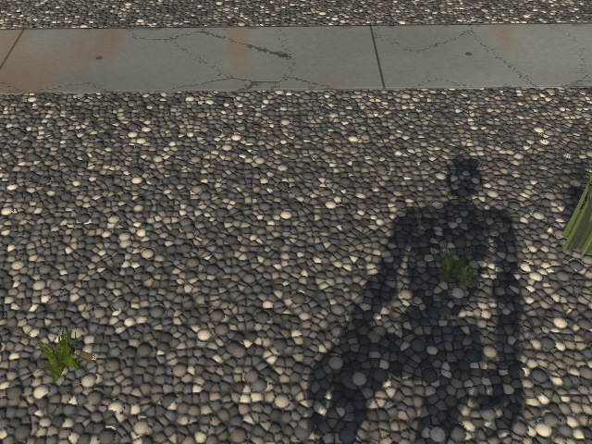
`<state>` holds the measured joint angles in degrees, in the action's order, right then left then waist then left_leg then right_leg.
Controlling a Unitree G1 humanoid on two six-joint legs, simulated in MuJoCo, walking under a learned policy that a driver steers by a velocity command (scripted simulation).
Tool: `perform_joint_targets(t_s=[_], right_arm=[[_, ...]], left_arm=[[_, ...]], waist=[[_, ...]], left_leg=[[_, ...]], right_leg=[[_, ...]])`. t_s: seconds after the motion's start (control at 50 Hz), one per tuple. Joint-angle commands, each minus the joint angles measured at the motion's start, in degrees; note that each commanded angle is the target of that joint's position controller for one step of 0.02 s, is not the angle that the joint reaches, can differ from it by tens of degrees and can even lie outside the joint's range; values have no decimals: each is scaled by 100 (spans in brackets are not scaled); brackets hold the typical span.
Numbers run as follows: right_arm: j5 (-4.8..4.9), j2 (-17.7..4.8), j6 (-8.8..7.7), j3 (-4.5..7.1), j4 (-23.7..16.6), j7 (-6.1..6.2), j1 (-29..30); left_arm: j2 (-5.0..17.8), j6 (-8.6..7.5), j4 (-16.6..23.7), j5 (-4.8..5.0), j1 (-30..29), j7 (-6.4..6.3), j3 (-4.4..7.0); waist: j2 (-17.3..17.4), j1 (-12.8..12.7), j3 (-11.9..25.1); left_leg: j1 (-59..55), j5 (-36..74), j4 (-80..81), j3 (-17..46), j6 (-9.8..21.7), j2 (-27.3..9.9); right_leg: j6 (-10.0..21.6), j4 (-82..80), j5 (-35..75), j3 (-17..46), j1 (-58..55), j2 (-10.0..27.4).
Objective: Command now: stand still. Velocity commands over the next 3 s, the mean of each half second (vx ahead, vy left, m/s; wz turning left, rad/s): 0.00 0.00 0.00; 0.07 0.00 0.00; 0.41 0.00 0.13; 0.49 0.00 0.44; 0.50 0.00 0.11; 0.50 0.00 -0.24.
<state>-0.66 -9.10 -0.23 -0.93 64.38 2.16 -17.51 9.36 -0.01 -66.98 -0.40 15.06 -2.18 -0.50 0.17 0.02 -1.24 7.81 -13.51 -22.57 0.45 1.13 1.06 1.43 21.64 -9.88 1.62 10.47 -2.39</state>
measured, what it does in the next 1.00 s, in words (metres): stands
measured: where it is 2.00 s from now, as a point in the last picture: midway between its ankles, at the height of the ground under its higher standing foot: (318, 423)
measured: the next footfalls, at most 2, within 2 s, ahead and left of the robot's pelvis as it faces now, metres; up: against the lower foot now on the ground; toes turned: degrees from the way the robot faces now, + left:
left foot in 1.56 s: +0.44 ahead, +0.04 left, +0.00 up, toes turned +12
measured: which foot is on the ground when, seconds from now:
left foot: down 0.00-1.00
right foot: down 0.00-1.00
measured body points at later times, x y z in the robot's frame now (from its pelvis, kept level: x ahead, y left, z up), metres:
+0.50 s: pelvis +0.01 +0.00 +0.00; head +0.01 +0.01 +0.45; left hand -0.01 +0.22 -0.16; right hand -0.02 -0.21 -0.16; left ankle -0.01 +0.11 -0.74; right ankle +0.02 -0.10 -0.74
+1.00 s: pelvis +0.04 +0.00 -0.01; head +0.03 -0.01 +0.44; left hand +0.01 +0.22 -0.16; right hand -0.03 -0.22 -0.17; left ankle -0.02 +0.11 -0.74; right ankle +0.02 -0.10 -0.73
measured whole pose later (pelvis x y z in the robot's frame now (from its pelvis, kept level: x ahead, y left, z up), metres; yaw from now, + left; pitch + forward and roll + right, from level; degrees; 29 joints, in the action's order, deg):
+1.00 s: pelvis +0.04 +0.00 -0.01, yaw +0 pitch +0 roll +0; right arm -1.2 -8.6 -0.3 1.7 65.1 2.1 -23.8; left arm 7.9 -0.7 -65.1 -2.0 20.0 -1.1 0.4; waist 0.7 1.3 1.1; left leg 6.6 -18.7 -25.4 0.8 3.4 1.9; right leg 3.6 38.6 -23.7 -1.4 15.8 -1.2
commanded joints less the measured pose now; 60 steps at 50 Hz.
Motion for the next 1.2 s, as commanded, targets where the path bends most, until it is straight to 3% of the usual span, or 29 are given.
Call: perform_joint_targets(t_s=[0.02,0.8,0.84,0.88,0.92,0.94,0.96,1.0,1.04,1.08,1.1,1.12,1.14,1.16,1.2], right_arm=[[-1,-447,-27,68,-31,21,-384],[0,-200,-57,96,122,59,-649],[-16,-242,-42,120,132,53,-704],[-25,-474,14,230,75,35,-751],[-22,-611,45,313,88,19,-1103],[-25,-699,38,365,122,21,-1250],[-38,-704,12,396,114,14,-1261],[-93,-758,-70,445,30,-20,-1126],[-54,-766,-143,470,-54,-45,-871],[9,-697,-187,473,-206,-67,-457],[-19,-503,-260,417,-321,-88,-289],[19,-25,-338,283,-563,-155,-174],[-152,-445,-345,387,-682,-206,-73],[-217,-503,-351,408,-702,-262,103],[-127,-276,-423,368,-664,-352,93]], left_arm=[[452,-23,29,0,331,-20,62],[194,-35,-43,-2,661,-64,68],[190,-22,-37,-19,685,-58,75],[257,6,71,-54,642,-27,129],[114,-17,298,-133,380,43,119],[-19,-70,422,-182,251,81,92],[11,-139,548,-216,89,111,98],[132,-272,718,-175,0,178,151],[96,-380,768,-105,205,234,176],[25,-437,426,-22,1194,222,233],[254,-469,264,-55,1815,176,323],[899,-485,193,-86,2552,125,486],[1006,-391,56,-66,2720,129,528],[710,-376,286,-91,2029,140,447],[564,-470,565,-75,1317,161,384]], waist=[[16,-4,-283],[10,-1,-370],[61,15,-312],[316,61,-515],[660,255,-925],[878,305,-1054],[844,328,-1179],[652,244,-1100],[621,19,-1033],[382,-451,-830],[-147,-705,-663],[-1619,-916,-271],[-1483,-787,-506],[-593,-438,-916],[-196,-114,-899]], left_leg=[[423,285,481,541,168,-576],[320,569,431,540,198,-557],[337,-467,546,559,244,-459],[533,-2194,616,811,480,-460],[462,-3448,1075,1658,852,-974],[351,-3685,1364,2190,1084,-1408],[438,-3502,1528,2491,1251,-1704],[331,-2812,1531,2429,1312,-1771],[586,-2247,1257,1922,1172,-1541],[1586,-1816,558,1184,903,-986],[2256,-1429,-418,670,723,-617],[3114,-1408,-2415,-337,421,142],[3567,-1812,-3591,-254,461,103],[3682,-1300,-4113,-10,515,-260],[3375,-357,-4014,72,444,-514]], right_leg=[[137,-340,311,579,-55,603],[100,-208,512,501,-69,630],[128,-182,-366,423,-33,482],[254,305,-1755,187,415,166],[279,1095,-2151,-83,1331,-49],[255,1611,-1775,-353,1633,-32],[247,1971,-1471,-405,1766,175],[264,2160,-1584,-337,1894,341],[312,1439,-1407,-458,1239,320],[329,389,-795,-684,-678,-52],[377,-65,-1034,40,-1648,385],[755,-1223,-2697,2434,-2314,1835],[1147,-1496,-3108,3564,-1868,2418],[1128,-1453,-3031,3125,-1346,2273],[949,-1573,-1704,2083,-918,1815]])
